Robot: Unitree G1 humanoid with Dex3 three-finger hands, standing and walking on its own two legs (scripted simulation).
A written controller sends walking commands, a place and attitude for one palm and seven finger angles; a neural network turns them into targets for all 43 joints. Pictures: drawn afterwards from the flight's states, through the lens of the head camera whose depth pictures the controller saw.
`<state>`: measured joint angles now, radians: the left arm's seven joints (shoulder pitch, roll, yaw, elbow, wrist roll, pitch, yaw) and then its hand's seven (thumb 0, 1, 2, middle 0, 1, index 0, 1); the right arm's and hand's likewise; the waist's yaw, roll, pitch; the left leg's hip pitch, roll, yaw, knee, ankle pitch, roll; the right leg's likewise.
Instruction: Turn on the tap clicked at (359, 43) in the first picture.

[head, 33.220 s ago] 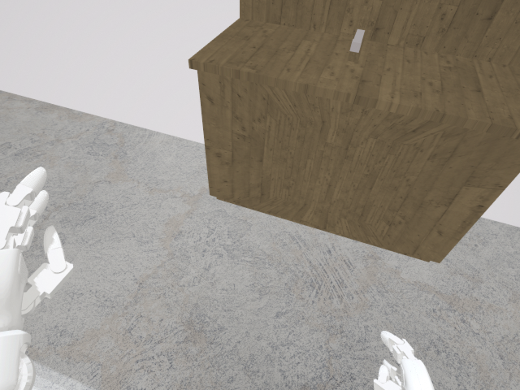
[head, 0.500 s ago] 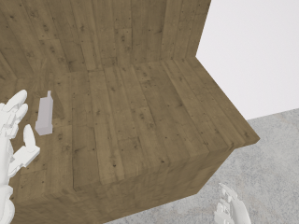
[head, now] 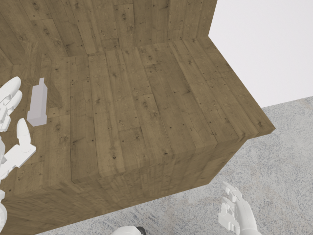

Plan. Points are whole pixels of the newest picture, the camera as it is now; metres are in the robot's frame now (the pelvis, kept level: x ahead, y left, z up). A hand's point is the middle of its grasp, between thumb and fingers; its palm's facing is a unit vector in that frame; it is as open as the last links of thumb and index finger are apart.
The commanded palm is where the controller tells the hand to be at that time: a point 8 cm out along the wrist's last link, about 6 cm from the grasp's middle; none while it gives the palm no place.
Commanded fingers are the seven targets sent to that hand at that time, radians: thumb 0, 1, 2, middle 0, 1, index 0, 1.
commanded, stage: shuffle to correct the standing spot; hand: left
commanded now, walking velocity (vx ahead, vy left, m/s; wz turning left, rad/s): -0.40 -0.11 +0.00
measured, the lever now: (37, 117) +0.32 +0.31 +0.11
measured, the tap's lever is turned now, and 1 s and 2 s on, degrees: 0 0 0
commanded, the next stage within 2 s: come to a stop and stand still in 0.20 s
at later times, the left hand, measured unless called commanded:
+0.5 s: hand (31, 214) +0.13 +0.20 +0.17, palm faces +0.33 -0.76 -0.56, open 7.4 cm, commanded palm +0.07 +0.24 +0.18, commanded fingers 0.00 0.90 0.90 -0.20 -0.30 -0.20 -0.30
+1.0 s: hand out of the picture +0.04 +0.18 +0.18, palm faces +0.41 -0.78 -0.48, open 7.4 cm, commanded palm -0.03 +0.22 +0.18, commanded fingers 0.00 0.90 0.90 -0.20 -0.30 -0.20 -0.30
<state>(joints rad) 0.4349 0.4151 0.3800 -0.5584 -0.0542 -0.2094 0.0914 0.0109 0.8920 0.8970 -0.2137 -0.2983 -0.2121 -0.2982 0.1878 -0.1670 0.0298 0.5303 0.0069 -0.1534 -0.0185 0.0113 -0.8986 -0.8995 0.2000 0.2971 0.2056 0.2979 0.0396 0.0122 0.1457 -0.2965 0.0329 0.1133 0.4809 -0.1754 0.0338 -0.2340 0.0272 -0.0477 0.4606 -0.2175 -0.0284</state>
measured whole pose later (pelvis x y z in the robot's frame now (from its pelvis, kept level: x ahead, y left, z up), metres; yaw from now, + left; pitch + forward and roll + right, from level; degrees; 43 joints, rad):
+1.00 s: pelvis -0.18 -0.06 -0.03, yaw +3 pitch -2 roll -2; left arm 0.37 0.44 0.43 -0.49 -0.05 -0.19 0.08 0.01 0.89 0.90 -0.22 -0.30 -0.21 -0.30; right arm 0.28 -0.22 -0.02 0.61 0.04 -0.09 0.00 0.01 -0.90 -0.90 0.20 0.30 0.20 0.30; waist -0.03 0.06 0.06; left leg -0.36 0.02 -0.02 0.93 -0.47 0.04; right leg -0.37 0.06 -0.10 0.73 -0.35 -0.08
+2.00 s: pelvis -0.16 -0.08 +0.00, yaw -1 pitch -1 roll -1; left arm 0.44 0.36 0.41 -0.41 -0.06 -0.20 0.12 0.01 0.89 0.90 -0.22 -0.30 -0.22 -0.30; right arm 0.18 -0.26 -0.01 0.59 -0.01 -0.13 -0.03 0.01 -0.90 -0.90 0.20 0.30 0.20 0.30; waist 0.01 0.03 0.06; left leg -0.19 0.03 0.00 0.46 -0.26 -0.01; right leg -0.18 0.09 -0.01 0.41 -0.21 -0.07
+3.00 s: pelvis -0.17 -0.06 +0.00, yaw -3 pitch +0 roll +0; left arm 0.51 0.36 0.29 -0.39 -0.04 -0.16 0.04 0.01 0.89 0.90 -0.22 -0.30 -0.22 -0.30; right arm 0.24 -0.19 0.01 0.58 0.01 -0.10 -0.02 0.01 -0.90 -0.90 0.20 0.30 0.20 0.30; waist 0.00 0.00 0.03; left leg -0.21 0.00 0.06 0.47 -0.26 0.02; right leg -0.24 0.06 0.03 0.46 -0.22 -0.03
